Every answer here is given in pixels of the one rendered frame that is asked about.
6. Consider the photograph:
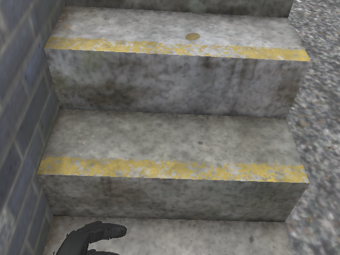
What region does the robot left hand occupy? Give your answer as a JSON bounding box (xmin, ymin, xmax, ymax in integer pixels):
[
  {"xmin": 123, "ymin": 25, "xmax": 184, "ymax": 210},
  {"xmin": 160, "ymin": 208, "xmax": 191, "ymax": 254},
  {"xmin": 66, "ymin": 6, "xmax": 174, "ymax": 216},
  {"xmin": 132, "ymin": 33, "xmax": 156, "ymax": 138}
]
[{"xmin": 53, "ymin": 221, "xmax": 127, "ymax": 255}]

